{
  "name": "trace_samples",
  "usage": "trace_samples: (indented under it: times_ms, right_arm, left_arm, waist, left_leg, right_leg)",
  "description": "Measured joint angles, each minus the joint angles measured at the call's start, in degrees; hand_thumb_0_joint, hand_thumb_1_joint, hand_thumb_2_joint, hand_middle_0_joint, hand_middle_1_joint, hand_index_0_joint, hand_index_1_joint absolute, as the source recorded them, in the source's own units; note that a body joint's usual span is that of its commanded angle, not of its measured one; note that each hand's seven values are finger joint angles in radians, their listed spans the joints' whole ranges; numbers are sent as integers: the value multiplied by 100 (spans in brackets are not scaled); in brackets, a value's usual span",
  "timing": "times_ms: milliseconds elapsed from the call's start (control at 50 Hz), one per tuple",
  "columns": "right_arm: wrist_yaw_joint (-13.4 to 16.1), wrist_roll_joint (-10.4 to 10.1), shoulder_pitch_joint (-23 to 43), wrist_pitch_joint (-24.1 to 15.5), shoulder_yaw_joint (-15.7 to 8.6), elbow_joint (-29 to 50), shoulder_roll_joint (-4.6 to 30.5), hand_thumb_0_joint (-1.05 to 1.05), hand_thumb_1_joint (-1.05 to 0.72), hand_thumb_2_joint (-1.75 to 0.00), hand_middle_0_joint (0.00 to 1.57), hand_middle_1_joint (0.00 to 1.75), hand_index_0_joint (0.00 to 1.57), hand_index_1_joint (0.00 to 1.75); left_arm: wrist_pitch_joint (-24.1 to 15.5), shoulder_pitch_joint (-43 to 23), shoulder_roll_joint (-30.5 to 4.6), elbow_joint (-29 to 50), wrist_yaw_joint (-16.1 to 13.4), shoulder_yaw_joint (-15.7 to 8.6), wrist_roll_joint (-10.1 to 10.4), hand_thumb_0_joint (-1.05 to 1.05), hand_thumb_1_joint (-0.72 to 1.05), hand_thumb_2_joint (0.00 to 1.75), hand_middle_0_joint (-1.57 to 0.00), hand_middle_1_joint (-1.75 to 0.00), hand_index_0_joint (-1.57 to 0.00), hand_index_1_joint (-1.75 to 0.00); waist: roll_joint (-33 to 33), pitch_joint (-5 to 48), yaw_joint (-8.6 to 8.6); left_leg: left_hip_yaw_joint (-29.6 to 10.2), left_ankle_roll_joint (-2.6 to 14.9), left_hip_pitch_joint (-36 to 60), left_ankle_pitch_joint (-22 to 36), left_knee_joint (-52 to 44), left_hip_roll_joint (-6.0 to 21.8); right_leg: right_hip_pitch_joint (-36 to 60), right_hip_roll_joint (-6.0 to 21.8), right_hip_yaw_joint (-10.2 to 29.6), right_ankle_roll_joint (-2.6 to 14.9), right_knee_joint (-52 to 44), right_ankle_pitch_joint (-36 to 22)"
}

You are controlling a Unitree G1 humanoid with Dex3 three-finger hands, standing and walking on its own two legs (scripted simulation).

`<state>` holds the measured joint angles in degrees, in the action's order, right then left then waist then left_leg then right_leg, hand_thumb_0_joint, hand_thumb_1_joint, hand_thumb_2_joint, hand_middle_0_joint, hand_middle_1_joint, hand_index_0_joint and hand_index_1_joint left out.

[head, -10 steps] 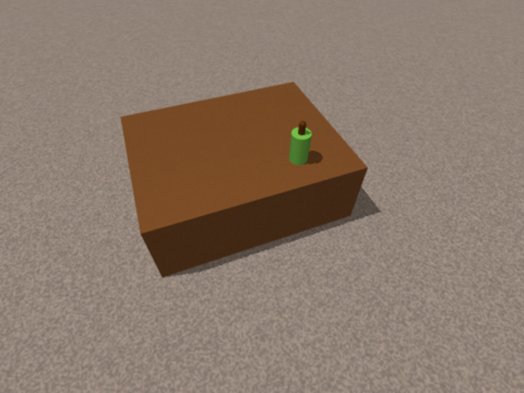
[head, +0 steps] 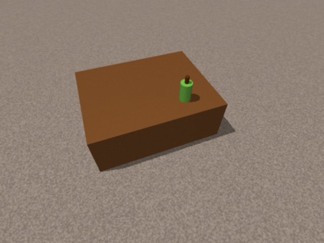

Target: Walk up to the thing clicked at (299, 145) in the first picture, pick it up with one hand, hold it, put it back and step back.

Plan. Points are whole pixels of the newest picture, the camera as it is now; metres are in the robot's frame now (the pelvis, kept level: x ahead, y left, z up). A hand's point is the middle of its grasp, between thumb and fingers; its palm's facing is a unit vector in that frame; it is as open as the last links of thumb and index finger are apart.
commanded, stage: stand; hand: right
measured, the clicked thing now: (186, 87) +1.07 -0.15 -0.36
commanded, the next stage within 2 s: walk up in 0.92 s
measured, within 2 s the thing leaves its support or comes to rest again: neither
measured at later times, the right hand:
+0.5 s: hand out of the picture +0.08 -0.25 -0.16, palm faces -0.03 +0.94 -0.34, open 7.4 cm
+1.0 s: hand out of the picture +0.08 -0.26 -0.16, palm faces -0.04 +0.94 -0.34, open 7.4 cm
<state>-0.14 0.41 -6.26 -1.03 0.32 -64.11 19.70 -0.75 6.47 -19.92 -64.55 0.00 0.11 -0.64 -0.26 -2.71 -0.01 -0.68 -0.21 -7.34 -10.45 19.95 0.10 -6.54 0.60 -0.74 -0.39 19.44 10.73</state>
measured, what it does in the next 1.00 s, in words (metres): stands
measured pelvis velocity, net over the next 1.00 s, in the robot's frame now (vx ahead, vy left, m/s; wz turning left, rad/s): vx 0.02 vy -0.01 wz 0.03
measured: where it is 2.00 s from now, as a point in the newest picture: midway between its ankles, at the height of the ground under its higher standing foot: (182, 225)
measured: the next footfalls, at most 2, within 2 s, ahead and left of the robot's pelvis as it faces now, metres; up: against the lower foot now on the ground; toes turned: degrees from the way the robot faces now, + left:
right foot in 1.16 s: +0.12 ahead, -0.16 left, +0.00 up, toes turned +4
left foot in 1.56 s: +0.29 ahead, +0.07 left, +0.00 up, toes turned +17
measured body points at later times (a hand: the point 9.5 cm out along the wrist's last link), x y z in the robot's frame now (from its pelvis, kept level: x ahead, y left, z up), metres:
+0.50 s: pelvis +0.01 +0.00 +0.00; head +0.02 +0.00 +0.45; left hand +0.08 +0.30 -0.13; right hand +0.08 -0.30 -0.13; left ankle +0.01 +0.12 -0.75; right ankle +0.00 -0.12 -0.75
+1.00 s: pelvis +0.02 -0.01 +0.00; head +0.02 +0.00 +0.44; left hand +0.09 +0.31 -0.13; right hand +0.08 -0.31 -0.13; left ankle +0.01 +0.12 -0.75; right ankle +0.00 -0.12 -0.74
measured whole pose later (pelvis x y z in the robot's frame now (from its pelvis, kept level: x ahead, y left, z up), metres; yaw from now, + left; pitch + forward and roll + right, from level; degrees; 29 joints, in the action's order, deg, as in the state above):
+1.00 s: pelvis +0.02 -0.01 +0.00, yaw +2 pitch -1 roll +0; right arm -1.2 1.4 -11.0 -2.0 -1.8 -61.2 19.8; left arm -0.4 8.0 -21.3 -60.6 2.2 -3.0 -2.1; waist -1.0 -1.6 -0.1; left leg -2.5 1.2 -9.1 -14.1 24.1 -0.6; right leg -9.5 0.8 -1.6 1.3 28.3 22.1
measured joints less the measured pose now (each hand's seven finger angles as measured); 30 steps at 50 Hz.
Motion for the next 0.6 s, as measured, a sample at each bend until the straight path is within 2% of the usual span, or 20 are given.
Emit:
trace_samples:
  times_ms: [600]
  right_arm:
    - [14,4,-24,7,9,-19,12,1,-90,-90,20,30,21,30]
  left_arm:
    - [11,12,-6,8,-5,-15,4,1,91,90,-20,-30,-21,-30]
  waist:
    - [10,-4,4]
  left_leg:
    - [-17,-1,77,-20,-77,-3]
  right_leg:
    - [92,4,-18,-2,-94,19]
